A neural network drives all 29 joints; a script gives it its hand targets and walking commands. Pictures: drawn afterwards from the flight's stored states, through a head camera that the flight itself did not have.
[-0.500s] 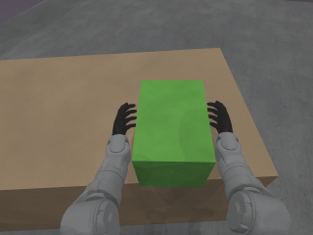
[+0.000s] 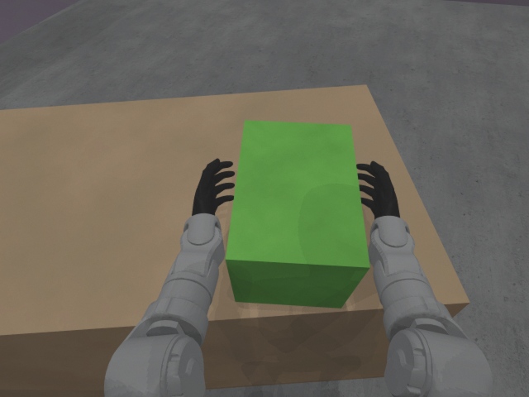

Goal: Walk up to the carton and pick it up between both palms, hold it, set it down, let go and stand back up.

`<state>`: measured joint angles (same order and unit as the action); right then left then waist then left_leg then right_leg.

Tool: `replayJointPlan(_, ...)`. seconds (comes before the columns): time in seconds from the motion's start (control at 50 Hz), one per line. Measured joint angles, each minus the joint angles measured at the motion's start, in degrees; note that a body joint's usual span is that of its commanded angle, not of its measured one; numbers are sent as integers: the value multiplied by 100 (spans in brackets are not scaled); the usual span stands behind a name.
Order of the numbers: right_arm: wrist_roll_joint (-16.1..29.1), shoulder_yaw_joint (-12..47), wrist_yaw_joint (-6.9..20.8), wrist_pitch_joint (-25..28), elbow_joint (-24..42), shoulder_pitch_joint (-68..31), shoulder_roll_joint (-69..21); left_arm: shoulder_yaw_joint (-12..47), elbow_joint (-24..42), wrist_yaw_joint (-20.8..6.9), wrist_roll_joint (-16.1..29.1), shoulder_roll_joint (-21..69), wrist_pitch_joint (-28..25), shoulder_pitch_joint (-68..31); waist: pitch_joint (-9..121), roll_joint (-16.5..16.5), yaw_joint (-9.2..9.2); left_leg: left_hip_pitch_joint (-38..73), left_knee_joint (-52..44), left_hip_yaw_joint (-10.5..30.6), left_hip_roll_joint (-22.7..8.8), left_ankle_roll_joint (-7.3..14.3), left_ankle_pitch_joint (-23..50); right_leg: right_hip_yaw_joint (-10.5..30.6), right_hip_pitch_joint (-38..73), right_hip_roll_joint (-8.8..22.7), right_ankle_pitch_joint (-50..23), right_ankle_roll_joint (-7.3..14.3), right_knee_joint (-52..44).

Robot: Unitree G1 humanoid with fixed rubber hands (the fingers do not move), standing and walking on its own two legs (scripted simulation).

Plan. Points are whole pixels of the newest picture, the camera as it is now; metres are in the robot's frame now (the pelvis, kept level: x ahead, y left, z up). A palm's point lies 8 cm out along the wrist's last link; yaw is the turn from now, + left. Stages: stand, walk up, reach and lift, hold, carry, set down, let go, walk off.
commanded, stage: reach and lift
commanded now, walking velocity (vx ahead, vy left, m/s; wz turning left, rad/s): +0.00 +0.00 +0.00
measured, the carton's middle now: (292, 213) +0.45 -0.05 +0.01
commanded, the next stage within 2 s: hold in 1.64 s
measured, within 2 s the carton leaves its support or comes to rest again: neither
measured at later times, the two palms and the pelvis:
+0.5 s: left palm (176, 161) +0.40 +0.11 +0.19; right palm (397, 161) +0.40 -0.18 +0.18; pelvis -0.02 +0.02 +0.01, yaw +1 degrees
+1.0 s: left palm (180, 146) +0.39 +0.09 +0.22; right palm (413, 150) +0.40 -0.19 +0.20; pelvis -0.04 +0.00 +0.01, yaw +1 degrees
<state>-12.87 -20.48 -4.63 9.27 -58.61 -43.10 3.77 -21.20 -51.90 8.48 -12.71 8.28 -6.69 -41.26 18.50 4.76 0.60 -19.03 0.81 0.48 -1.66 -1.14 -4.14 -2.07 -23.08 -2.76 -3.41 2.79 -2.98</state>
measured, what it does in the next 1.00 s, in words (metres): stands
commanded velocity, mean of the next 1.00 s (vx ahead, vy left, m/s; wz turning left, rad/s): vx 0.00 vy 0.00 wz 0.00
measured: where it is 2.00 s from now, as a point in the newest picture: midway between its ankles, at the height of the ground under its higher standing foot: outside the picture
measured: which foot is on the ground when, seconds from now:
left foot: down 0.00-1.00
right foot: down 0.00-1.00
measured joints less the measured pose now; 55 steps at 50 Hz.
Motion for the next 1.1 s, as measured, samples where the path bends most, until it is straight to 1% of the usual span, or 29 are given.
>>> replayJointPlan(0.18, 336, 206, -44, -341, -271, -380, 134, 268, -78, 128, 283, -204, 390, -221, -56, -63, 50, 348, 209, 73, 24, 15, -163, -66, 352, 34, 203, -44, 253)
replayJointPlan(0.32, 511, 267, -33, -728, -417, -730, 269, 427, -82, 214, 432, -330, 882, -536, -146, -86, 126, 617, 274, 107, 96, 57, -185, -94, 638, 109, 219, -98, 309)
replayJointPlan(0.4, 589, 285, 14, -993, -394, -919, 375, 490, -28, 265, 478, -369, 1214, -778, -192, -89, 130, 762, 294, 89, 141, 88, -171, -73, 794, 151, 183, -126, 296)
replayJointPlan(0.5, 622, 219, 127, -1322, -376, -1197, 523, 432, 41, 309, 412, -365, 1634, -1143, -262, -70, 105, 955, 315, 64, 181, 117, -150, -46, 1001, 188, 131, -148, 273)
replayJointPlan(0.6, 553, 74, 249, -1614, -443, -1527, 666, 264, -3, 323, 311, -360, 1987, -1569, -367, -65, 87, 1134, 263, 61, 200, 124, -78, -41, 1152, 207, 91, -152, 279)
replayJointPlan(0.7, 430, -47, 320, -1861, -641, -1861, 792, 41, -232, 314, 201, -389, 2242, -1995, -464, -101, 76, 1150, 235, 66, 190, 104, 0, -49, 1136, 199, 52, -129, 323)
replayJointPlan(0.8, 384, -36, 335, -1996, -794, -2028, 852, -93, -354, 280, 87, -413, 2388, -2176, -498, -102, 21, 1060, 198, 48, 157, 69, 70, -35, 1016, 165, -2, -90, 331)
replayJointPlan(0.88, 379, 24, 326, -2072, -683, -1996, 823, -188, -234, 249, 55, -383, 2440, -2139, -490, -58, -40, 991, 120, 49, 125, 45, 128, -37, 926, 134, -43, -62, 293)
replayJointPlan(0.96, 342, 51, 289, -2177, -380, -1868, 710, -290, -1, 170, 27, -349, 2477, -2024, -454, -12, -89, 1008, -44, 64, 87, 35, 206, -55, 900, 96, -67, -36, 227)
replayJointPlan(1.1, 222, -56, 210, -2470, 142, -1751, 469, -543, 371, -24, -114, -311, 2629, -1934, -461, 19, -145, 1145, -235, 108, 36, 109, 249, -103, 988, 44, -27, -2, 172)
